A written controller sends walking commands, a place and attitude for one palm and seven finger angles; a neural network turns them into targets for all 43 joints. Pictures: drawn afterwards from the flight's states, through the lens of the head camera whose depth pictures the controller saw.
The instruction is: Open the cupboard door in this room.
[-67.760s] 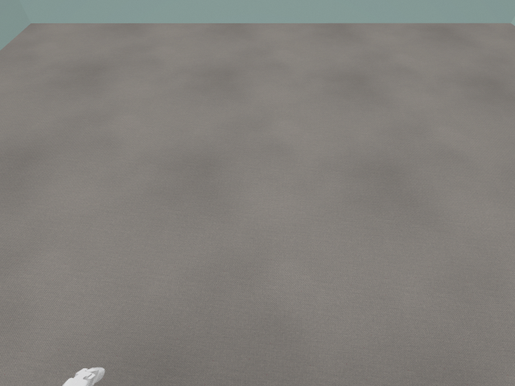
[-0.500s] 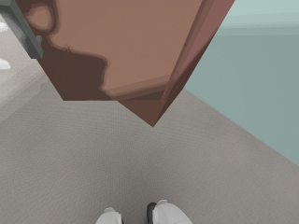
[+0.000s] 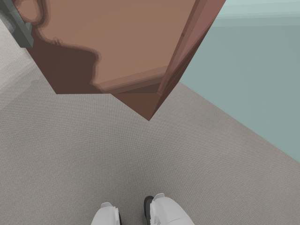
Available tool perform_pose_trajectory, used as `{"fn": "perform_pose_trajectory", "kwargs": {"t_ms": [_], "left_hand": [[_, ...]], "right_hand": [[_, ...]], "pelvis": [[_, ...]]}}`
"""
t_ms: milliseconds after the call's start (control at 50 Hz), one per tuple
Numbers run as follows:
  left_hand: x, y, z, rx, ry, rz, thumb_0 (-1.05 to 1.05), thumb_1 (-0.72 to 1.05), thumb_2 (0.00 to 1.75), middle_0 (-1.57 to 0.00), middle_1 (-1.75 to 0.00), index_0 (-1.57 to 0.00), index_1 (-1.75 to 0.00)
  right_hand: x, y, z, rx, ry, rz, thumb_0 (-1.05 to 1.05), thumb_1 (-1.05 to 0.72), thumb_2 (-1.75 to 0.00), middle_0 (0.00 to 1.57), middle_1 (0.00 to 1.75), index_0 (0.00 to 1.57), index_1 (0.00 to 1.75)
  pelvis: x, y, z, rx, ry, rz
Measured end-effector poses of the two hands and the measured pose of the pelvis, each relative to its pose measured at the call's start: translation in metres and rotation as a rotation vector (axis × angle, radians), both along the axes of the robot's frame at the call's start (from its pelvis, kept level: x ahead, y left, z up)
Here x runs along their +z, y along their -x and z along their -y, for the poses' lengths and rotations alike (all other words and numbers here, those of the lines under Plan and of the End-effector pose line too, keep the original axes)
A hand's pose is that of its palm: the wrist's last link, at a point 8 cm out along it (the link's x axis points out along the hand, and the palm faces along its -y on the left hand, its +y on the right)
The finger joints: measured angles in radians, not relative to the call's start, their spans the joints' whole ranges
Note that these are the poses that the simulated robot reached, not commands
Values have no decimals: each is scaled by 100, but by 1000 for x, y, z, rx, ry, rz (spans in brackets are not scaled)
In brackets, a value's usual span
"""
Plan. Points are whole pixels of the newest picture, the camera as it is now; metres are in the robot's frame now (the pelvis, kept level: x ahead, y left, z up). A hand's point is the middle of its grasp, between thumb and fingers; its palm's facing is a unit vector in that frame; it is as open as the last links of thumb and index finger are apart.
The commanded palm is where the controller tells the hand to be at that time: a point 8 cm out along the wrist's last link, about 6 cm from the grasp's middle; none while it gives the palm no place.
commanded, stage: slide the fingers in behind the handle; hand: left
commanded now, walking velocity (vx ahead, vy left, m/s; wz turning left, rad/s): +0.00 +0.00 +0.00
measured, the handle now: (12, 10) +0.59 +0.23 +0.12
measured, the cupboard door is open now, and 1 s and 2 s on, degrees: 40 40 39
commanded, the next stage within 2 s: close the thumb around the handle in 1.58 s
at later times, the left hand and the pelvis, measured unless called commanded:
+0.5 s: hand out of the picture +0.54 +0.25 +0.12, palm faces -0.02 -1.00 +0.01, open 14.0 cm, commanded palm +0.52 +0.29 +0.11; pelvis +0.00 +0.00 +0.01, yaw +0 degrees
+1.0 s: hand (13, 26) +0.54 +0.22 +0.12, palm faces -0.03 -1.00 +0.02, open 14.0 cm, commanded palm +0.52 +0.26 +0.11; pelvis +0.00 -0.01 +0.00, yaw +1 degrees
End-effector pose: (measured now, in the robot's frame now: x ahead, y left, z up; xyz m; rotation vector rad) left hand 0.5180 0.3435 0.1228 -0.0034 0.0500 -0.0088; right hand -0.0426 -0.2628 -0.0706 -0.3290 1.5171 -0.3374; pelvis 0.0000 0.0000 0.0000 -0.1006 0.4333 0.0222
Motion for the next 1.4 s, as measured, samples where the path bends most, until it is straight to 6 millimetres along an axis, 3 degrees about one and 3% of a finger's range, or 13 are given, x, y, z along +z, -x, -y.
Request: {"fn": "perform_pose_trajectory", "kwargs": {"t_ms": [200, 460, 620, 900, 1160, 1400], "left_hand": [[1, -2, 7, -31, -4, 5, -1, -50, 30, -30, -120, -30, -120], [1, 0, 37, -14, 5, 8, -1, -50, 30, -30, -120, -29, -120], [3, 4, 41, -1, -12, 9, -1, -50, 30, -30, -120, -30, -120], [-2, 3, 55, -18, -6, 9, -1, -50, 30, -30, -120, -30, -120], [-2, -5, 70, -21, -3, 12, -1, -50, 30, -30, -120, -30, -120], [-3, 0, 76, -7, -6, 10, -1, -50, 30, -30, -120, -30, -120]], "right_hand": [[3, 20, -12, -25, -30, -62, 0, -90, -90, 20, 30, 21, 30], [-1, -1, -6, -8, -49, 24, 0, -90, -90, 20, 30, 21, 30], [-5, -13, 2, 6, -49, 71, 0, -90, -90, 20, 30, 21, 30], [-5, -8, 10, 20, -37, 51, 0, -90, -90, 20, 30, 21, 30], [-4, 4, 1, -18, -63, 32, 0, -90, -90, 20, 30, 20, 30], [-8, -6, -1, -13, -80, 68, 0, -90, -90, 20, 30, 21, 30]], "pelvis": [[2, -2, -4, 6, 2, -1], [6, -5, -1, 2, -7, 28], [5, -2, 3, -4, -14, 37], [4, 2, 8, 7, -18, 33], [6, -3, 6, -5, -21, 34], [7, -5, 6, -6, -25, 49]]}}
